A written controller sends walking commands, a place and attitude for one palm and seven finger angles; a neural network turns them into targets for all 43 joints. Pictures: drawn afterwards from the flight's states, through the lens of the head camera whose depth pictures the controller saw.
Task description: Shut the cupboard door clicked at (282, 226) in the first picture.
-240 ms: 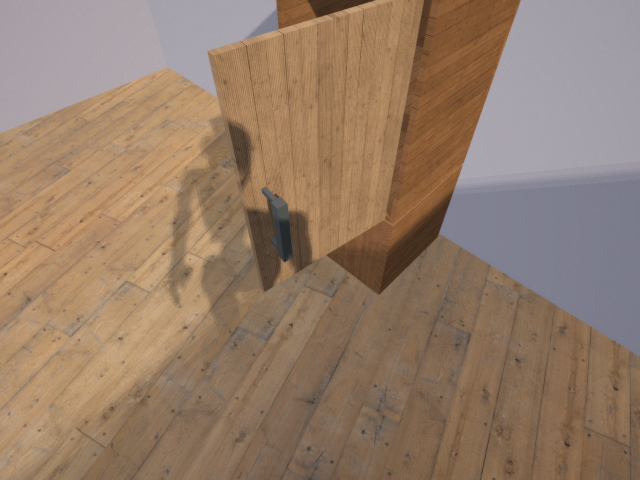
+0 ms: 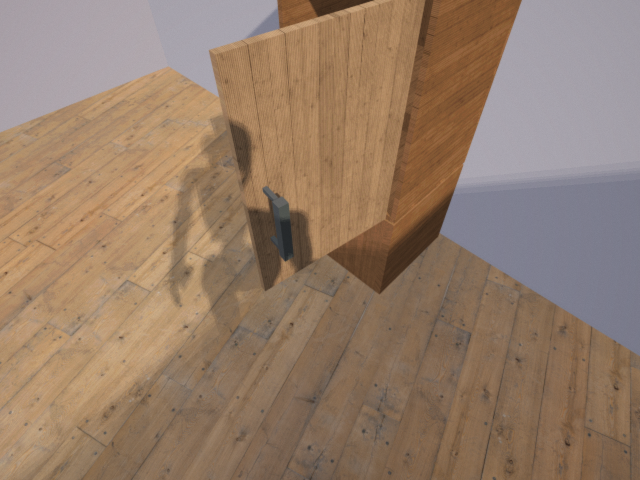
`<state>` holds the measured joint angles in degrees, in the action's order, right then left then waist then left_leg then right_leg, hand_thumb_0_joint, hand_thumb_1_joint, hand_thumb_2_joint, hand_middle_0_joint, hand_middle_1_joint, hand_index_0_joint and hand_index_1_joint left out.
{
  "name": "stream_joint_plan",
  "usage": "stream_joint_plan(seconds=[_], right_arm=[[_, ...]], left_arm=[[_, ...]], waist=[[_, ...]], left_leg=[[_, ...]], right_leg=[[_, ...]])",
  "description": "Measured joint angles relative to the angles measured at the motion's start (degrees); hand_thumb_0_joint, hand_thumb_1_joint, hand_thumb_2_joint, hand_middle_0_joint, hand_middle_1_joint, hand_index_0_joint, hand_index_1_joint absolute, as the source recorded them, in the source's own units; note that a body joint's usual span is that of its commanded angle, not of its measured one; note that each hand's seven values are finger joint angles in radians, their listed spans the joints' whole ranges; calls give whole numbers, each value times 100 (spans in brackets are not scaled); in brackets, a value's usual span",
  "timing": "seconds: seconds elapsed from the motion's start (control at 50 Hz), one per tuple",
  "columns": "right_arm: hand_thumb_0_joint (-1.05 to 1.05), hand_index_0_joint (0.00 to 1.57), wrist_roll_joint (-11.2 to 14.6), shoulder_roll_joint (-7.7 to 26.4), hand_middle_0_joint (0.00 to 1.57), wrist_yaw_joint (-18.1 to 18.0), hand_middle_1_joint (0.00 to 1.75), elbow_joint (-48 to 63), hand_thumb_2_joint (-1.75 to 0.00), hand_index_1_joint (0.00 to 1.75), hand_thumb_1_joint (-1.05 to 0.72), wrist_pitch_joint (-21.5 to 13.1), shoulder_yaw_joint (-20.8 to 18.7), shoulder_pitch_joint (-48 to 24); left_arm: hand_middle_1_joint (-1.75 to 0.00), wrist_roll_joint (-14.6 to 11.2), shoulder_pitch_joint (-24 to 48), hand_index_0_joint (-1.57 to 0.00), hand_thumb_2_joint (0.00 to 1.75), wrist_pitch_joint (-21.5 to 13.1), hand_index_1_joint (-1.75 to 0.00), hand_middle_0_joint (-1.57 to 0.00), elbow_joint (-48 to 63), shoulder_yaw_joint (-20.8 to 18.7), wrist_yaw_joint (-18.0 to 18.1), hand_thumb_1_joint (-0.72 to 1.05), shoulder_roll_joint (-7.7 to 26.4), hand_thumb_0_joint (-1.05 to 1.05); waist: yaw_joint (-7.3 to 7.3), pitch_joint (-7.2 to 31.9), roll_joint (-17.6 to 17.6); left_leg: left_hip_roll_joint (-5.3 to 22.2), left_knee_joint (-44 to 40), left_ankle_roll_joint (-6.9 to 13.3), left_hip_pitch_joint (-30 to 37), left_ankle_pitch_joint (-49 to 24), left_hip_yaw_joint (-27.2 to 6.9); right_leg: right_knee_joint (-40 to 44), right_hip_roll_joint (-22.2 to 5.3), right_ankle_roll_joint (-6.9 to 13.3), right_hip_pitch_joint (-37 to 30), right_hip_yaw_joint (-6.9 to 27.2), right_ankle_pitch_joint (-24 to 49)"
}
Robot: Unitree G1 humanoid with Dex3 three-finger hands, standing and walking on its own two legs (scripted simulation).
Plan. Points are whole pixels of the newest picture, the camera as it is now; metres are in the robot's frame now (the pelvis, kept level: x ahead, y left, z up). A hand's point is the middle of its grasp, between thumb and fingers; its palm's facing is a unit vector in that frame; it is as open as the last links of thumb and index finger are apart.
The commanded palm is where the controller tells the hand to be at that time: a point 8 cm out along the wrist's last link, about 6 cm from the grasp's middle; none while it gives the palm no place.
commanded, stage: stand and wait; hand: left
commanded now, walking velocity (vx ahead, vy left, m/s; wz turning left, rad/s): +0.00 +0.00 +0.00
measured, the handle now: (277, 224) +0.59 +0.12 -0.11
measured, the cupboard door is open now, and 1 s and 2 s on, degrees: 81 81 81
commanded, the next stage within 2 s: look at it before walking up in 0.04 s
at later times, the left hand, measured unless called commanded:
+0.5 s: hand out of the picture +0.06 +0.23 -0.16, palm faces -0.02 -0.95 -0.31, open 7.4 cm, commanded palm none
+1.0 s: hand out of the picture +0.06 +0.20 -0.18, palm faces -0.11 -0.96 -0.27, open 7.4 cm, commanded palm none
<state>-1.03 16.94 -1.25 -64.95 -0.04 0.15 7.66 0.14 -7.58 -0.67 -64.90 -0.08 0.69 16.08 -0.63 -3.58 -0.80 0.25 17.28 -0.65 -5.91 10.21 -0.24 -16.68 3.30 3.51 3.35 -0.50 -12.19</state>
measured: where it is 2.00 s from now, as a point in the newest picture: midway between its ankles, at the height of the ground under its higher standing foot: outside the picture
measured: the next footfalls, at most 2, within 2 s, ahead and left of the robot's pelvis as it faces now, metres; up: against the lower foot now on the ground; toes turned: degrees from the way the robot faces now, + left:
left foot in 1.64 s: +0.04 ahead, +0.11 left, +0.00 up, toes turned -30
right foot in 1.88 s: -0.07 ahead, -0.18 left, +0.00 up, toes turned -35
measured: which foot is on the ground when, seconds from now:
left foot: down 0.00-1.00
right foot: down 0.00-1.00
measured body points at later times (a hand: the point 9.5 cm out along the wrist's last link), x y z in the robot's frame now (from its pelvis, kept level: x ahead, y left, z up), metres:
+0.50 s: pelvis +0.00 +0.00 +0.00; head +0.02 -0.01 +0.45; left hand +0.07 +0.28 -0.14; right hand +0.05 -0.28 -0.15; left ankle -0.01 +0.13 -0.75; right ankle -0.03 -0.08 -0.75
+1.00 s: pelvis -0.01 +0.00 -0.01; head +0.02 -0.01 +0.44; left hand +0.06 +0.25 -0.16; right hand +0.02 -0.27 -0.16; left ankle -0.01 +0.13 -0.75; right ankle -0.03 -0.08 -0.75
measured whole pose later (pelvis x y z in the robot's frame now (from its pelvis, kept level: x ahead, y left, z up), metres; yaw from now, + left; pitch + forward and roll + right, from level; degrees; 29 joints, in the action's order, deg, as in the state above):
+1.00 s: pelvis -0.01 +0.00 -0.01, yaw -7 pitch +0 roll +1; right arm -1.4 13.3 -2.6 -59.1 1.6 -1.5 8.9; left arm 0.7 -10.3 3.4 -59.5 -2.0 0.0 13.9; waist 0.3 -5.0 0.6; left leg 2.6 27.3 -1.0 -11.2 15.6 6.4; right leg -31.3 5.5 3.3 13.2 5.0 -16.7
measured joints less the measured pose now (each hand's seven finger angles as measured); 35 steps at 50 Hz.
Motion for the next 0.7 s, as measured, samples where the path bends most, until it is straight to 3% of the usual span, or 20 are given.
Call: stream_joint_plan(seconds=[0.7], right_arm=[[0, 21, 0, 44, 21, 9, 30, -14, -90, 30, -91, -1, 11, -10]], left_arm=[[-30, -1, 48, -20, 90, -1, -30, -20, 6, 11, -10, 90, 56, 1]], waist=[[-7, -10, 10]], left_leg=[[13, -55, -14, 5, -43, 9]], right_leg=[[33, 12, 11, 10, 10, 37]])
